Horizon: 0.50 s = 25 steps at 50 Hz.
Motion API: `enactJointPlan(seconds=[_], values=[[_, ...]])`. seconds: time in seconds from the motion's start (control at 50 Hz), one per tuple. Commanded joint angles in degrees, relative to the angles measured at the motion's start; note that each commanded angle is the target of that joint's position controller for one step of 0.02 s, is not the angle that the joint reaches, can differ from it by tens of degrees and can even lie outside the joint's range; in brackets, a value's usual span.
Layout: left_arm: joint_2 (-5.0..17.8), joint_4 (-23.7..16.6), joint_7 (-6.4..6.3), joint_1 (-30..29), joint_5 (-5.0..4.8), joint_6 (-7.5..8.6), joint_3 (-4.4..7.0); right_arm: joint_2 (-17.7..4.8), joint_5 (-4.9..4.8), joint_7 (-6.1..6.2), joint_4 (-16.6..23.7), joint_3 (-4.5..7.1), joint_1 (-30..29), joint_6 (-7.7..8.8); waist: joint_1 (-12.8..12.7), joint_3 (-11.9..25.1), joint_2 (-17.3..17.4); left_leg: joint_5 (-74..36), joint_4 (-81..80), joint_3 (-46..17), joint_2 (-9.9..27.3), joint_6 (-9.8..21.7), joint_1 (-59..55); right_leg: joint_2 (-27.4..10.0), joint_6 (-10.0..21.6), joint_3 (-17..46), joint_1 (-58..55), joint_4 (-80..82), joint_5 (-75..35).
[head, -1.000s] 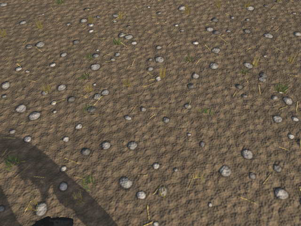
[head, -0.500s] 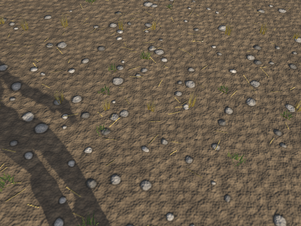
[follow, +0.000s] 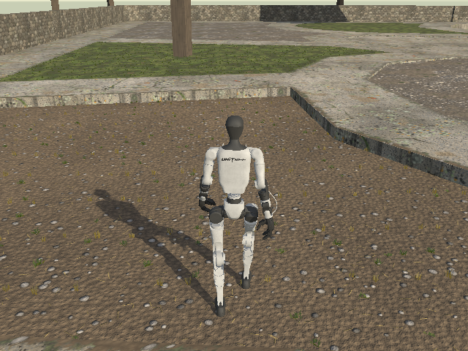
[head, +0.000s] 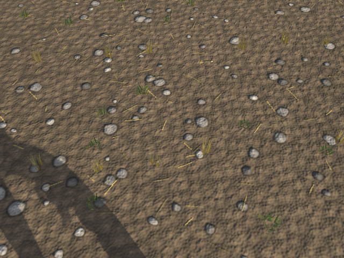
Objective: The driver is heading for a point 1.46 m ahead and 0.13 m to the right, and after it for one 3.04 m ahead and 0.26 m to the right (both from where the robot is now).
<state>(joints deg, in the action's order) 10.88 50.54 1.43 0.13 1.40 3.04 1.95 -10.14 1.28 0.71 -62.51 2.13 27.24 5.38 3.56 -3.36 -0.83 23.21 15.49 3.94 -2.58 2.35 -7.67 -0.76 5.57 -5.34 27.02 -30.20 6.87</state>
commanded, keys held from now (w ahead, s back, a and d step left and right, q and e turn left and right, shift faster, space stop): w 1.00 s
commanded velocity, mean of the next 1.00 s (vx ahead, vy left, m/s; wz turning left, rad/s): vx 0.50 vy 0.00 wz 0.00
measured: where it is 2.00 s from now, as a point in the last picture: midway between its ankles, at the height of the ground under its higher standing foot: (169, 125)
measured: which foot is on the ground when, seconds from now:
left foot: down 0.00-0.04, up 0.06-0.56, down 0.58-1.00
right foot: up 0.00-0.00, down 0.02-0.58, up 0.60-1.00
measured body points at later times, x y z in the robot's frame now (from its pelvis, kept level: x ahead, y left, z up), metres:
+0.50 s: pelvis +0.26 -0.01 +0.01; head +0.29 -0.01 +0.46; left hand +0.17 +0.21 -0.13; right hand +0.44 -0.23 -0.11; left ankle +0.42 +0.10 -0.70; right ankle +0.13 -0.09 -0.73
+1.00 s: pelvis +0.52 +0.02 +0.02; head +0.54 +0.03 +0.47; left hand +0.67 +0.25 -0.11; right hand +0.45 -0.21 -0.12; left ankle +0.44 +0.08 -0.73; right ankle +0.69 -0.12 -0.67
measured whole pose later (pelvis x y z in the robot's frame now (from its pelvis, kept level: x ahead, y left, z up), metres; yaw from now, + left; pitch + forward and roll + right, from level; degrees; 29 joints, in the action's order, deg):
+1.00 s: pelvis +0.52 +0.02 +0.02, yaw +0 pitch +0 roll +1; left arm 11.9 52.4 1.7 4.9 1.4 1.5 2.5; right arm -9.6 0.6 0.1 -60.5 1.9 26.1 5.6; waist 2.7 -2.0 -2.6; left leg 12.9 9.4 4.9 -5.3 5.2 -2.9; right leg -5.9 1.2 -2.2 36.1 -41.5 1.2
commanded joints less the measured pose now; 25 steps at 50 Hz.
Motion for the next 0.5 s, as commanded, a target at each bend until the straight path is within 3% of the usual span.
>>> enactJointPlan(seconds=[0.02, 0.04, 0.06, 0.08, 0.1, 0.14, 0.16, 0.2, 0.24, 0.34, 0.44, 0.5], values=[[10.15, 4.77, -1.51, 24.56, 1.51, 1.66, 3.52, -7.95, -0.74, 0.06, 3.00, 1.11, -1.02, 0.20, -12.57, 12.06, 1.05, -45.65, 31.77, -1.27, 10.78, 4.85, 13.64, -4.51, 4.95, 6.73, -29.75, 4.37, 3.70], [16.81, 5.26, -1.50, 29.81, 2.31, 1.52, 5.26, -1.75, -3.26, -0.77, 4.22, -0.05, 5.84, 0.07, -10.39, 20.24, -13.22, -8.46, 55.60, 1.77, 0.22, 1.93, 35.20, -22.32, 13.31, 35.73, -47.05, 9.52, 10.84], [14.16, 4.85, -0.91, 24.50, 0.01, 0.64, 4.78, -7.23, -1.56, -0.55, 3.76, 1.40, 2.52, -0.01, -9.26, 18.52, -6.39, 3.70, 61.75, -6.98, -0.13, 3.20, 40.97, -21.97, 12.66, 43.44, -42.65, 15.73, 14.04], [11.41, 3.50, -0.78, 17.48, -0.63, 0.56, 3.89, -7.84, -1.14, -0.71, 5.53, 1.84, -2.48, 0.01, -6.66, 8.88, -3.89, -0.87, 61.47, -7.32, 3.27, 3.68, 43.67, -20.13, 10.92, 33.33, -33.88, 16.29, 14.39], [7.61, 3.09, -0.56, 14.38, -0.43, 0.96, 2.86, -6.97, -1.07, -0.96, 6.15, 1.68, -5.31, 0.31, -5.64, 4.70, -0.72, -4.90, 58.13, -7.27, 5.32, 3.74, 42.39, -17.71, 9.44, 27.34, -26.83, 18.47, 9.50], [3.97, 4.55, -1.01, 14.11, -0.55, 1.76, 1.61, -4.64, 0.30, -1.41, 5.98, 1.58, -4.91, -0.92, -2.43, 1.31, -2.26, -7.51, 52.23, -6.79, 7.77, 2.95, 37.61, -12.86, 5.93, 18.38, -18.83, 20.64, 1.81], [3.70, 5.14, -1.18, 15.35, -0.50, 2.19, 1.42, -3.78, 0.56, -1.75, 5.59, 1.52, -4.26, -1.63, -1.95, 1.47, -2.63, -8.12, 51.01, -6.31, 7.89, 2.48, 36.11, -11.89, 5.57, 16.40, -17.79, 21.12, -0.86], [5.47, 6.27, -1.40, 18.28, -0.58, 2.97, 1.71, -3.53, 0.87, -2.13, 6.32, 1.56, -5.88, -2.49, -1.58, 1.10, -1.96, -9.50, 49.04, -5.02, 8.17, 1.36, 37.68, -11.20, 6.12, 13.95, -17.72, 22.10, -5.57], [6.49, 6.81, -1.54, 20.48, -0.74, 3.16, 1.75, -3.90, 0.92, -2.39, 8.29, 1.59, -11.07, -3.00, -2.11, -0.36, -1.82, -12.84, 45.24, -3.99, 9.19, 0.11, 41.86, -10.86, 6.49, 12.37, -18.66, 23.78, -6.06], [6.07, 7.73, -1.55, 25.38, -0.83, 3.06, 1.16, -3.79, 0.16, -2.61, 12.35, 1.00, -22.60, -3.02, -4.67, -2.27, -1.98, -20.98, 31.09, -1.64, 8.99, -1.65, 45.89, -9.29, 5.63, 8.96, -22.75, 24.47, -12.50], [6.35, 9.36, -1.99, 30.04, -0.41, 2.89, 0.99, -3.70, -0.11, -2.55, 15.10, 0.39, -30.04, -2.57, -6.89, -2.92, -2.82, -22.73, 21.23, 0.37, 6.63, -0.19, 45.16, -10.54, 5.71, 7.40, -30.18, 22.40, -19.51], [7.23, 9.94, -2.51, 29.95, 0.10, 2.56, 1.25, -4.61, -0.12, -2.46, 16.27, 0.63, -30.97, -1.94, -6.08, -3.12, -3.06, -18.08, 17.66, 0.49, 5.44, 1.93, 43.41, -12.46, 5.54, 7.13, -34.68, 19.00, -26.62]])
Velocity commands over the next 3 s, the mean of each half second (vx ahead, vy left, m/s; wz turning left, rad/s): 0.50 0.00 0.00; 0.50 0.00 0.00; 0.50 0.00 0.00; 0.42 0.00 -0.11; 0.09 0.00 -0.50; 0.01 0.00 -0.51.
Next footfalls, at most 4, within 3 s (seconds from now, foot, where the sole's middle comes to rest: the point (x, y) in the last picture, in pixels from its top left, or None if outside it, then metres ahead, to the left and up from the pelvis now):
0.02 right None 0.17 -0.09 -0.76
0.58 left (150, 253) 0.48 0.09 -0.76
1.16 right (189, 178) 0.78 -0.09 -0.76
1.72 left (147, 125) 1.09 0.09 -0.76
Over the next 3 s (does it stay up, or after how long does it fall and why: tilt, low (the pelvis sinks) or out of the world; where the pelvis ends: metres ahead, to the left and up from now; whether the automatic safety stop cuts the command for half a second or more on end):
stays up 1.13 0.04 0.02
